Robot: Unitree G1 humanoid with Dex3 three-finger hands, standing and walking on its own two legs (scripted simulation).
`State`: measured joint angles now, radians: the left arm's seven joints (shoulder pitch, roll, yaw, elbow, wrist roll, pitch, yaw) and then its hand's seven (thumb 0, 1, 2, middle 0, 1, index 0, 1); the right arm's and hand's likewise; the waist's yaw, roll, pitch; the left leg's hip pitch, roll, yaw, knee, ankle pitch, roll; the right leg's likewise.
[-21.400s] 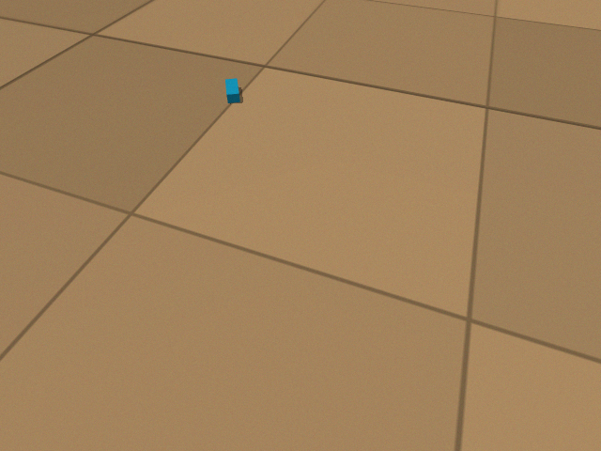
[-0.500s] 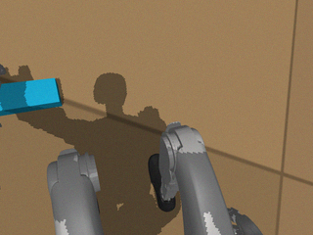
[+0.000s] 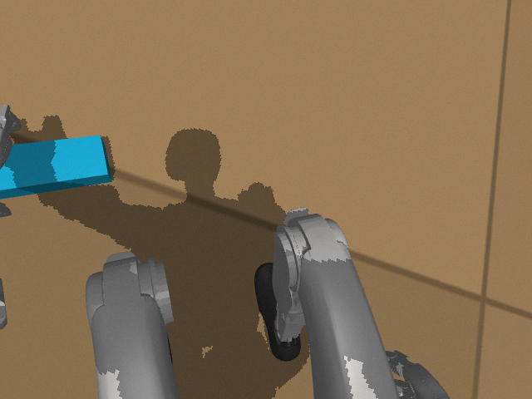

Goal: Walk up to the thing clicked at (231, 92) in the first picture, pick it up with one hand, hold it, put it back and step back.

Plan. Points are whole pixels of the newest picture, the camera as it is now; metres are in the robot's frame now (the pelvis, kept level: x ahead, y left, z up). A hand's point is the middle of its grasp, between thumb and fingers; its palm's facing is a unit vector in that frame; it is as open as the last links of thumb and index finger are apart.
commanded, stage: rise first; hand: left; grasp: from above
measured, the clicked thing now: (50, 166) +0.50 +0.26 -0.31
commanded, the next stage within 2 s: approach in 0.50 s
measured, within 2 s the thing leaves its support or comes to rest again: neither
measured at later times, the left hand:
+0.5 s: hand out of the picture +0.46 +0.30 -0.19, palm faces -0.45 -0.06 -0.89, open 13.4 cm
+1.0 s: hand (37, 141) +0.51 +0.24 -0.18, palm faces -0.41 -0.04 -0.91, open 13.6 cm
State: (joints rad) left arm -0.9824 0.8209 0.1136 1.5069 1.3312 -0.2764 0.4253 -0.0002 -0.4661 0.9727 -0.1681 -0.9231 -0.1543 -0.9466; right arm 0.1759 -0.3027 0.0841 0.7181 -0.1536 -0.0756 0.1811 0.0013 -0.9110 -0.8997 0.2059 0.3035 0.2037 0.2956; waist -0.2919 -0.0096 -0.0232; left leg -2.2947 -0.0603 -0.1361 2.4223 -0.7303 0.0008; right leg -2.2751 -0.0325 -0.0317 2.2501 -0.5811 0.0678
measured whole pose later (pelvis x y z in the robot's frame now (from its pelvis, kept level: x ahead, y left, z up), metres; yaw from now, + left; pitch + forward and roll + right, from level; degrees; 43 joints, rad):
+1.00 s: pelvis +0.00 +0.00 -0.01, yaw +0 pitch +35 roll -10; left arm -1.16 0.80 0.05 1.65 1.38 -0.22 0.49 0.00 -0.44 0.95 -0.14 -0.97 -0.15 -0.96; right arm 0.18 -0.31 0.12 0.70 -0.17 -0.11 0.18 0.00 -0.90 -0.89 0.21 0.30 0.20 0.30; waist -0.37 -0.01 -0.02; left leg -2.32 -0.06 -0.14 2.43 -0.72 0.00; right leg -2.31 -0.03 -0.04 2.26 -0.56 0.06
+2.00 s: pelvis +0.00 +0.00 -0.03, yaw -3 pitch +32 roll -13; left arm -1.10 0.95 0.15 1.69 1.39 -0.26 0.53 0.00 -0.50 1.02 -0.08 -0.99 -0.08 -1.00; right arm 0.23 -0.34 0.20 0.66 -0.22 -0.16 0.22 0.00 -0.90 -0.89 0.21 0.30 0.20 0.30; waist -0.41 -0.07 0.12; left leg -2.35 -0.06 -0.18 2.52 -0.73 0.00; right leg -2.32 -0.01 -0.07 2.30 -0.55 0.06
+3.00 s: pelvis -0.01 +0.01 -0.03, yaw -6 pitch +28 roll -16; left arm -1.15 1.05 0.10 1.78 1.37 -0.23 0.63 0.00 -0.28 0.93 -0.25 -0.91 -0.25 -0.92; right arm 0.17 -0.38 0.31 0.59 -0.25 -0.25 0.28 0.00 -0.90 -0.90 0.20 0.30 0.20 0.30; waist -0.46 -0.13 0.19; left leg -2.32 -0.05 -0.23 2.55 -0.74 0.02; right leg -2.26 0.00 -0.12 2.28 -0.54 0.08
